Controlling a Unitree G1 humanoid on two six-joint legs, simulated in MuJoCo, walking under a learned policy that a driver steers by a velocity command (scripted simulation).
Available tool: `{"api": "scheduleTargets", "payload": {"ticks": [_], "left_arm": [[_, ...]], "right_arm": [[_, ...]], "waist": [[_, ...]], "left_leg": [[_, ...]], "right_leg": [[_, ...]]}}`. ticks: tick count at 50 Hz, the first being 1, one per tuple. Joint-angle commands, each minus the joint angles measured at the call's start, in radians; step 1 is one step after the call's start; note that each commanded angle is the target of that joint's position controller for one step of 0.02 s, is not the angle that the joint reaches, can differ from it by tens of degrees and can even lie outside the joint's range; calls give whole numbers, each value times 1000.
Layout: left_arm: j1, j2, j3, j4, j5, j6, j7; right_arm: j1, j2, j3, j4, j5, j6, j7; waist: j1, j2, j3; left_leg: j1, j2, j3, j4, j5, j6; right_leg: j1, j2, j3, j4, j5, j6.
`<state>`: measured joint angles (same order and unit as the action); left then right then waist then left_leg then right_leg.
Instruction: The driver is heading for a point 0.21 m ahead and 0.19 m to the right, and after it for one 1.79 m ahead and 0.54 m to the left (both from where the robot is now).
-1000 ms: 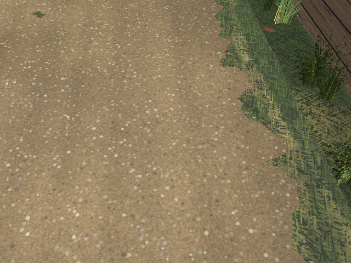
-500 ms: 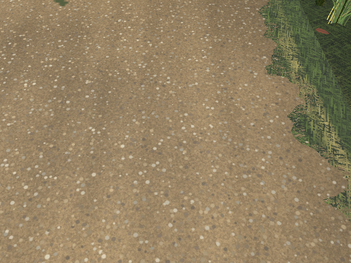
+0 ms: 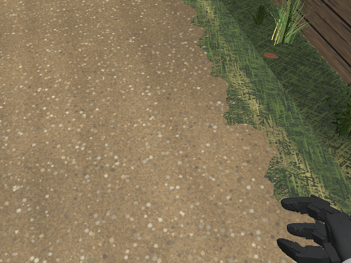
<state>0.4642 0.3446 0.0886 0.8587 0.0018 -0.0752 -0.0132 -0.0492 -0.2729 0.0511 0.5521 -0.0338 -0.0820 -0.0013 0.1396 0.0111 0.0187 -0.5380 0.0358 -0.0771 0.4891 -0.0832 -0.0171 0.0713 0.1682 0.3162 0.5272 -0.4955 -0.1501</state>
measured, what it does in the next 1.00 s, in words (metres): walks ahead, turning left: right foot, then left foot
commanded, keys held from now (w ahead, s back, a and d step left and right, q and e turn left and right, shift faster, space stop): w+e+shift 0.12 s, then w+q+shift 0.88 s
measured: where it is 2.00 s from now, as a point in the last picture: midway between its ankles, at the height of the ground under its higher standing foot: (140, 43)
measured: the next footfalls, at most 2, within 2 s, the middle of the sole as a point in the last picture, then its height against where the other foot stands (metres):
right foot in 0.42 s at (248, 245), level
left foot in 0.84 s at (206, 145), level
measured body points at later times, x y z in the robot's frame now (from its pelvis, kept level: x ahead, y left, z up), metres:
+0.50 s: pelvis +0.44 -0.03 +0.01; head +0.47 -0.05 +0.46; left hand +0.69 +0.16 -0.07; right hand +0.36 -0.28 -0.13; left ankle +0.26 +0.14 -0.60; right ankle +0.49 -0.13 -0.71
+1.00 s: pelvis +0.91 +0.02 +0.01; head +0.93 +0.01 +0.45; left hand +1.01 +0.30 -0.08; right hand +1.03 -0.25 -0.13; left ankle +0.93 +0.04 -0.71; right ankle +0.90 -0.16 -0.60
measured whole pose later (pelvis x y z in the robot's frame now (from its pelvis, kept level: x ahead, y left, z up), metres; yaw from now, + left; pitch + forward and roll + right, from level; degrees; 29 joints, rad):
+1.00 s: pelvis +0.91 +0.02 +0.01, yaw +21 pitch -1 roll +1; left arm 0.12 0.21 -0.02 0.68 0.06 -0.09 0.00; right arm 0.36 -0.33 -0.07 0.84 -0.01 -0.01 0.01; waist -0.04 0.01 0.06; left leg -0.30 -0.23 0.03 0.57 -0.25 0.19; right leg -0.49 -0.08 0.10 1.37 -0.35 0.03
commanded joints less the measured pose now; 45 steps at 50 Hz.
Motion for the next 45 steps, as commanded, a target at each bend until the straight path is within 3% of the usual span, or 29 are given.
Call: {"api": "scheduleTargets", "payload": {"ticks": [1, 2, 3, 4, 6, 8, 9, 11, 13, 15, 17, 18, 19, 20, 21, 22, 23, 24, 25, 28, 30, 32, 36, 39, 41, 42, 43, 44, 45], "left_arm": [[-48, -44, -19, -143, -39, -31, 7], [-77, 26, -30, -162, -25, -15, 12], [-184, 86, -17, -152, 3, 1, 9], [-231, 91, -13, -156, 18, 11, -4], [-276, 43, -21, -183, 34, 35, -37], [-311, -32, -50, -224, 44, 46, -53], [-326, -48, -61, -237, 48, 48, -57], [-399, -22, -68, -284, 51, 44, -62], [-485, 8, -79, -318, 49, 34, -75], [-533, -15, -97, -323, 42, 21, -87], [-534, 12, -91, -310, 43, 16, -72], [-484, 36, -80, -295, 47, 13, -57], [-319, 69, -62, -246, 54, 7, -38], [-132, 112, -39, -186, 63, 3, -19], [2, 205, -11, -161, 85, -1, 8], [7, 261, 3, -179, 87, -1, 18], [-52, 202, 2, -175, 63, 7, 19], [-129, 116, -20, -163, 52, -2, 19], [-169, 68, -27, -147, 49, -12, 14], [-184, 1, -40, -107, 25, -40, 12], [-171, -9, -39, -76, 10, -58, 8], [-183, -34, -44, -59, 14, -69, 7], [-175, 36, -31, -41, 13, -76, 22], [-133, 137, -9, -46, 19, -47, 42], [-198, 190, 9, -76, 32, -4, 50], [-206, 173, 7, -75, 38, 7, 38], [-224, 10, -34, -105, 48, -5, 16], [-133, 16, -46, -232, 23, -27, 14], [-217, 65, -52, -237, 42, -54, 19]], "right_arm": [[564, -332, -137, 78, -60, -12, -41], [473, -310, -151, 73, -39, 3, -31], [373, -203, -131, 61, -27, 7, -27], [348, -146, -118, 79, -23, 9, -21], [400, -106, -106, 143, -23, 3, -19], [458, -48, -90, 210, -6, -23, 2], [463, -47, -88, 226, 0, -35, 9], [448, -92, -98, 241, 5, -47, 12], [430, -121, -104, 251, 15, -44, 15], [471, -162, -110, 269, 28, -42, 22], [507, -220, -123, 295, 24, -38, 26], [525, -249, -128, 307, 24, -36, 22], [527, -272, -132, 317, 23, -28, 15], [514, -272, -130, 313, 29, -24, 11], [538, -162, -107, 286, 21, -22, 15], [623, -41, -87, 237, 59, -20, 16], [518, -128, -106, 226, 52, -10, 10], [441, -127, -108, 217, 43, -4, 14], [433, -98, -103, 227, 39, 3, 22], [447, -45, -104, 242, 13, 58, 42], [348, -23, -102, 200, 5, 78, 55], [247, -13, -95, 153, 7, 78, 68], [113, -25, -79, 100, 11, 69, 98], [213, -86, -94, 134, 18, 66, 91], [539, -167, -134, 220, 17, 69, 68], [675, -217, -164, 269, 19, 72, 44], [571, -280, -182, 269, 36, 84, 24], [509, -399, -205, 213, 4, 95, 26], [492, -347, -205, 182, 12, 94, 18]], "waist": [[-256, 309, -466], [-234, 329, -444], [-238, 180, -260], [-226, 68, -160], [-197, 64, -65], [-167, 87, -23], [-152, 81, -1], [-124, 81, 60], [-108, 53, 105], [-124, 48, 119], [-115, 39, 94], [-88, 58, 33], [-3, 77, -68], [94, 75, -165], [99, -70, -298], [5, -273, -477], [13, -152, -366], [-25, -97, -172], [-67, -79, -78], [-156, -95, 6], [-166, -91, 57], [-178, -98, 97], [-183, -33, 123], [-247, -85, 15], [-415, -109, -151], [-456, -43, -195], [-339, 226, -63], [-227, 328, -283], [-266, 89, -264]], "left_leg": [[1090, 447, -593, -80, -598, 137], [995, 451, -827, -215, -792, 173], [830, 377, -632, -227, -753, 149], [706, 332, -453, -214, -541, 135], [564, 273, -236, -239, -298, 109], [489, 240, -169, -270, -177, 117], [459, 236, -143, -300, -143, 128], [407, 225, -73, -364, -73, 155], [324, 172, 29, -446, -19, 150], [237, 172, 42, -513, 169, 166], [354, 185, 69, -439, 471, 166], [420, 187, 82, -319, 699, 157], [424, 179, 92, -94, 821, 144], [297, 133, 103, 187, 685, 128], [88, 44, 101, 565, 110, 127], [-129, -47, 19, 903, -383, 122], [-229, -11, -6, 960, -281, 132], [-267, 35, 5, 905, -201, 131], [-237, 65, 12, 853, -171, 121], [-163, 107, 10, 795, -175, 93], [-242, 123, 28, 762, -116, 87], [-244, 115, 68, 664, 6, 92], [-52, 45, 207, 310, 212, 150], [124, -84, 294, 258, 118, 194], [466, -133, 245, 254, -32, 245], [665, -137, 172, 190, -108, 274], [695, -8, -74, 150, -58, 311], [983, 188, -654, -60, -195, 536], [936, 229, -786, -234, -378, 502]], "right_leg": [[-719, -1, -107, 806, -45, 36], [-843, -77, -174, 909, 52, 23], [-873, -140, -204, 884, 170, 23], [-856, -177, -223, 839, 223, 31], [-832, -225, -228, 806, 225, 43], [-839, -234, -201, 771, 220, 43], [-855, -226, -178, 737, 227, 45], [-885, -207, -169, 600, 292, 57], [-774, -210, -273, 339, 412, 67], [-548, -200, -377, 209, 488, 61], [-465, -168, -387, 147, 438, 51], [-381, -133, -394, 128, 373, 44], [-192, -100, -384, 102, 323, 37], [59, -140, -339, 65, 313, 36], [283, -393, -69, 37, -9, 34], [404, -647, 426, -150, -235, -21], [275, -611, 425, -248, -250, -30], [125, -557, 237, -239, -114, -27], [-3, -512, 111, -264, 54, -17], [-180, -461, -126, -345, 231, 14], [-179, -449, -253, -391, 369, 26], [-216, -390, -412, -415, 509, 52], [-213, -349, -594, -455, 776, 87], [-34, -380, -607, -202, 1447, 117], [-90, -417, -568, 255, 1547, 100], [-230, -358, -563, 614, 1212, 108], [-561, -160, -533, 1016, 129, 139], [-905, -85, -318, 1239, -19, 174], [-973, -157, -214, 1163, 76, 156]]}}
